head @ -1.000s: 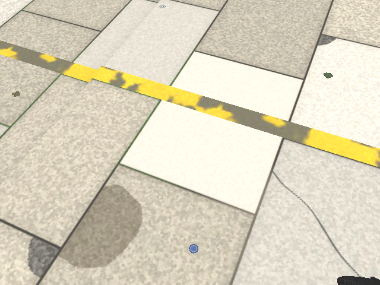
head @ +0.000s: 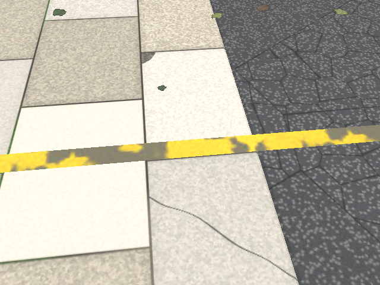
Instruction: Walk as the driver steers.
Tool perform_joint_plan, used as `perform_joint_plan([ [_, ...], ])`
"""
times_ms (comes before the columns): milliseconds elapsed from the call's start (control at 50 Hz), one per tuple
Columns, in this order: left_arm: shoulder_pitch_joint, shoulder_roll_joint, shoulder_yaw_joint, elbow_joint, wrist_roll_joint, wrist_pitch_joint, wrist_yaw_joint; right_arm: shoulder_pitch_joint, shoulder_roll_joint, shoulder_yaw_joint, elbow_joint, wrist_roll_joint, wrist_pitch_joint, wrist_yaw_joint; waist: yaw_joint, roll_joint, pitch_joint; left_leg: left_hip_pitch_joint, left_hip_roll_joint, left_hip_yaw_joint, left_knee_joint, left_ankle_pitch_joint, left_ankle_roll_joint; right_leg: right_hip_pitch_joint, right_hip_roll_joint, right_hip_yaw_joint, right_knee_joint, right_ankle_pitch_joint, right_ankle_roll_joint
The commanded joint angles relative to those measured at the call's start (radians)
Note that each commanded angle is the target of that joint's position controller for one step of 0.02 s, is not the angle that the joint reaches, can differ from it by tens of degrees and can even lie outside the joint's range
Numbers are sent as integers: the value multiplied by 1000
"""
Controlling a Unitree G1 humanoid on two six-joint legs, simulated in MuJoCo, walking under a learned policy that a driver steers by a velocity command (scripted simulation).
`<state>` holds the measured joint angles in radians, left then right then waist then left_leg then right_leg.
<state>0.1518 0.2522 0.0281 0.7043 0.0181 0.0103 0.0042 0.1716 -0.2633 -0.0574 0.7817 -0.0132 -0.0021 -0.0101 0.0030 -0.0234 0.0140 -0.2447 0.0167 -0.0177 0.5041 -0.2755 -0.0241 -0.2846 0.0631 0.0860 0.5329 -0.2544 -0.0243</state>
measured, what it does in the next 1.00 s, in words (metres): walks ahead: left foot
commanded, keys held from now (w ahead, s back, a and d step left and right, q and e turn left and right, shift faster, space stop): no key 0.02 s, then w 0.98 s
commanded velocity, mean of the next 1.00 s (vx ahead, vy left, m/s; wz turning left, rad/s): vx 0.37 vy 0.00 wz -0.03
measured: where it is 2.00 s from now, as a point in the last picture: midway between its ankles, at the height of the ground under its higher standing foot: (193, 188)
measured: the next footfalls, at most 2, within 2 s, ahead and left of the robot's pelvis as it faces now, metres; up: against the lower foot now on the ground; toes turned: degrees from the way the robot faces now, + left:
left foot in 0.72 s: +0.42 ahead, +0.14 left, +0.00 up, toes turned +1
right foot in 1.26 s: +0.72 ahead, -0.10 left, +0.00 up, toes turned -2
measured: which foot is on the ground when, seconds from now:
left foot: down 0.00-0.26, up 0.28-0.70, down 0.72-1.00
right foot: down 0.00-0.72, up 0.74-1.00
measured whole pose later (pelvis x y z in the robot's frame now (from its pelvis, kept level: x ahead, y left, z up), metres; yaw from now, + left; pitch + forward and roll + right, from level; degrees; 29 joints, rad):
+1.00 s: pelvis +0.39 +0.06 +0.01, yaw +0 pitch +1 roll +2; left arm 0.18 0.30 0.06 0.73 0.00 -0.06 0.01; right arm 0.33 -0.27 -0.05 0.86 0.00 -0.09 0.03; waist -0.05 -0.04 0.02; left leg -0.13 -0.09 0.05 0.27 -0.15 0.08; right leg -0.68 -0.14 0.06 0.95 -0.13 0.01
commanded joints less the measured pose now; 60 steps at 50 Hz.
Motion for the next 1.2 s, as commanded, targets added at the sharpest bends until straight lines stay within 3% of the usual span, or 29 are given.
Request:
perform_joint_plan([
  [20,3,128,38,-49,6,-14,3,-72,-101,-16,-70,-6,-22,6,24,154,-69,22,116,-122,-112,137,90,48,-58,36,-48,38,8],
  [80,11,109,37,-44,-7,4,7,-3,-140,-22,-46,4,-31,0,-4,161,-23,0,95,-131,-152,-269,96,-24,-11,-16,17,-196,-19],
  [120,7,95,40,-50,-23,-15,2,62,-169,-29,-33,16,-29,-10,-24,201,51,7,203,-292,-247,-496,174,-145,0,-85,137,-234,-22],
  [160,-7,86,42,-55,-35,-45,-5,76,-190,-34,-29,26,-32,-17,-30,212,109,-16,296,-418,-300,-512,238,-186,-49,-89,195,-188,-29],
  [200,46,73,45,-36,-39,-67,-16,23,-183,-31,-43,35,-33,-14,11,201,102,-60,268,-348,-289,-425,218,-84,-61,-101,100,-186,-55],
  [240,170,84,59,28,-33,-77,-23,-41,-146,-21,-62,40,-30,-5,72,160,64,-182,161,-194,-185,-288,157,178,-36,-113,-37,-47,-63],
  [260,252,132,74,47,-27,-80,-19,-65,-92,-5,-79,35,-38,-2,96,43,35,-257,84,-92,-1,-193,105,266,-131,53,-120,-125,-95],
  [280,334,223,98,56,-25,-86,-23,-85,-53,5,-119,37,-57,-2,103,-215,16,-422,-39,54,312,-149,37,370,-314,415,-278,-276,-198],
  [300,357,216,91,49,-18,-98,-27,-113,-110,-9,-137,47,-74,-4,120,-240,38,-563,-40,-31,512,-295,40,392,-427,637,-354,-249,-295],
  [320,320,173,75,41,-18,-108,-23,-79,-130,-19,-124,58,-85,3,80,-147,57,-631,11,-72,624,-255,62,415,-427,577,-326,-210,-289],
  [360,281,152,67,28,-20,-112,-18,-66,-108,-15,-102,46,-97,16,58,-50,45,-663,67,-63,622,-89,94,425,-366,407,-330,-124,-227],
  [420,283,117,51,34,-20,-98,-13,-98,-80,-12,-101,35,-93,42,53,-63,39,-587,88,-16,501,57,68,372,-292,212,-369,157,-182],
  [500,312,150,55,50,-25,-84,5,-211,-29,12,-141,30,-91,56,82,-55,61,-483,53,38,233,225,18,289,-244,62,-394,266,-168],
  [600,346,175,62,83,-37,-82,6,-299,-61,10,-179,43,-96,70,87,-79,112,-374,21,41,62,310,40,264,-290,34,-403,256,-158],
  [660,322,196,72,93,-40,-73,9,-250,-106,-7,-177,38,-101,72,31,-92,67,-282,-8,52,22,241,91,349,-314,11,-300,536,-124],
  [700,301,199,71,91,-33,-61,15,-13,-168,-44,-111,33,-93,54,-98,-96,-97,45,-61,98,14,229,144,307,-259,-50,-12,834,-82],
  [720,302,171,57,70,-16,-59,20,175,-218,-59,-72,25,-87,40,-169,-31,-235,369,84,-65,62,210,197,89,-220,-63,273,599,-50],
  [740,436,17,16,49,-21,-77,11,241,-305,-71,-50,8,-87,43,-81,280,-392,677,349,-600,-64,-78,359,-283,-18,-52,666,-167,19],
  [760,390,105,32,64,-46,-100,6,229,-216,-50,-47,23,-88,46,-118,263,-401,654,359,-797,-225,-255,360,-397,-24,79,804,-299,13],
  [780,273,164,50,31,-73,-110,1,152,-173,-36,-49,27,-87,41,-107,202,-209,515,331,-633,-239,-226,311,-484,-79,48,830,-232,6],
  [800,204,164,46,15,-67,-117,4,90,-151,-28,-57,23,-87,38,-79,99,-123,359,292,-495,-248,-107,283,-451,-132,18,783,-139,-3],
  [820,174,154,49,13,-46,-119,8,44,-133,-24,-59,10,-91,41,-44,61,-71,225,252,-403,-266,9,269,-408,-166,6,722,-78,-3],
  [840,191,148,54,19,-37,-109,8,17,-108,-17,-61,-3,-97,44,-6,79,-62,143,216,-335,-291,84,260,-342,-196,16,683,-37,-6],
  [860,214,129,52,28,-36,-97,8,6,-101,-17,-57,-3,-103,45,15,99,-63,95,203,-301,-319,112,267,-301,-205,16,659,-19,-3],
  [920,185,102,45,18,-26,-73,12,22,-120,-21,-28,12,-120,43,29,88,-15,12,192,-213,-384,159,290,-317,-222,-3,563,28,22],
  [980,67,96,40,-17,-18,-78,11,66,-147,-26,-5,16,-114,29,-2,63,26,40,175,-152,-405,211,278,-393,-227,-12,385,197,44],
  [1060,-78,69,25,-50,-25,-97,-7,143,-178,-28,23,28,-101,19,-64,53,44,84,149,-72,-396,253,237,-346,-182,-60,133,372,43],
  [1140,-194,75,20,-95,-36,-107,-33,224,-189,-28,61,33,-77,18,-106,60,66,219,198,-84,-338,275,234,-377,-153,-69,20,336,26],
  [1200,-193,99,26,-112,-36,-113,-49,233,-204,-33,76,34,-57,11,-79,88,47,319,239,-102,-259,402,210,-345,-128,-75,-31,214,-13],
])
Velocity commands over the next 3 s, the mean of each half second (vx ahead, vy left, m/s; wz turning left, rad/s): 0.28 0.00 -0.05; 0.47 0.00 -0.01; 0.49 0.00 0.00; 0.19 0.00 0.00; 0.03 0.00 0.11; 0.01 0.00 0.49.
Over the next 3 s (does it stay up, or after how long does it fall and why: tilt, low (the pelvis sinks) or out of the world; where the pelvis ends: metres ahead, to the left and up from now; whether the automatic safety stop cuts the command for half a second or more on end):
stays up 0.91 0.03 0.01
